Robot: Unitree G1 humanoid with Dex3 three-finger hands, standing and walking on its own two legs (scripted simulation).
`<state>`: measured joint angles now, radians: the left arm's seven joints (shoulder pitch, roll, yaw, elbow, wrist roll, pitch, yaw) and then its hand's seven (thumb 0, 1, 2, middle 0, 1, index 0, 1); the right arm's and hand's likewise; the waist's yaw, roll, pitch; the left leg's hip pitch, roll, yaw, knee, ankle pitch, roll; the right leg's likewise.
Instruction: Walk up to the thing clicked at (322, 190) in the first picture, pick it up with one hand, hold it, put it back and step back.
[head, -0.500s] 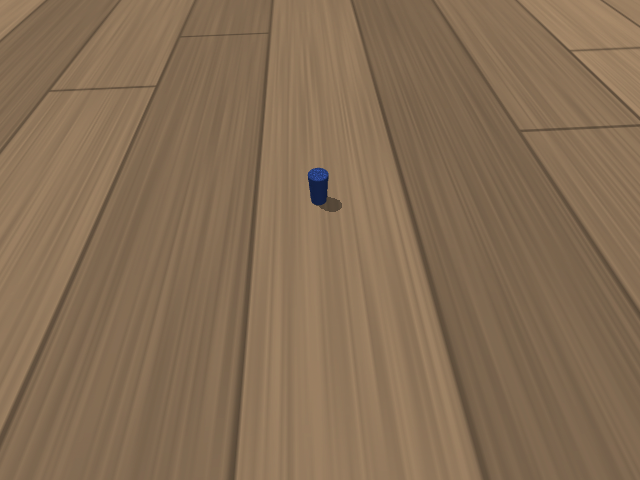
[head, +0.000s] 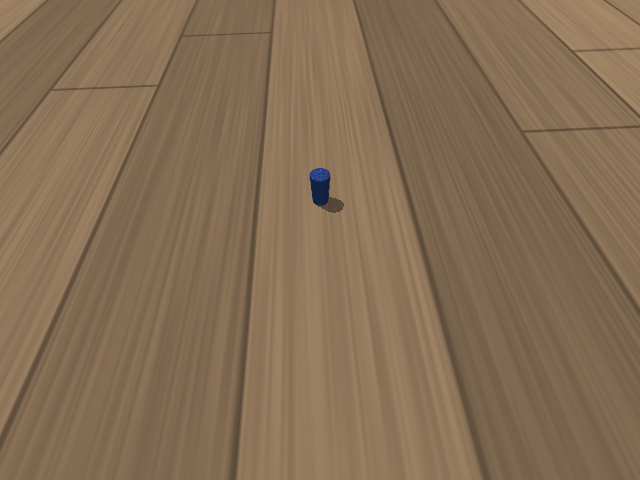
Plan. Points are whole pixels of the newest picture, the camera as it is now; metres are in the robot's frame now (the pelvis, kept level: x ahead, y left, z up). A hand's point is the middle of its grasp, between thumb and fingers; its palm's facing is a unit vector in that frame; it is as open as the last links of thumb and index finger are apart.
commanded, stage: stand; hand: left
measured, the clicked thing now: (320, 187) +1.36 +0.03 -0.71
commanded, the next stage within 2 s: walk up in 0.62 s
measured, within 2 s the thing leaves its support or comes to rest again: neither
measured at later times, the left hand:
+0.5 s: hand out of the picture +0.07 +0.25 -0.16, palm faces -0.02 -0.94 -0.34, open 7.3 cm
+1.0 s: hand (195, 453) +0.19 +0.21 -0.14, palm faces -0.08 -0.89 -0.45, open 7.3 cm
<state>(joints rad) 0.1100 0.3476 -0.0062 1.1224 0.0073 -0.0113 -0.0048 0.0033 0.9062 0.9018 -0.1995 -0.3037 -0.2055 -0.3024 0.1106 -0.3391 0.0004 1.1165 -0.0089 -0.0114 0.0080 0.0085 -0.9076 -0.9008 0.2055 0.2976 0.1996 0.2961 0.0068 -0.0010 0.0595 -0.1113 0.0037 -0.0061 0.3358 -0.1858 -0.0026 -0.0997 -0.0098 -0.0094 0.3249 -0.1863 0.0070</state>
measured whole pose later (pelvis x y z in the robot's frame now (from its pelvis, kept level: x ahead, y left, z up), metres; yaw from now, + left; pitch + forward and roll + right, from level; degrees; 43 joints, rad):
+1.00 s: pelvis +0.09 -0.09 -0.03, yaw -4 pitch -4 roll +0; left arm 0.23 0.44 0.09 0.97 0.04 -0.06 -0.08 0.00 0.91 0.90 -0.20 -0.30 -0.20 -0.30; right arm 0.28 -0.47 -0.11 1.01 -0.04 -0.01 0.05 0.01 -0.91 -0.90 0.21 0.30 0.20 0.30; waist -0.02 0.07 0.06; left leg -0.12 0.12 -0.02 0.78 -0.52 0.03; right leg -0.36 -0.03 -0.06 0.67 -0.23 -0.01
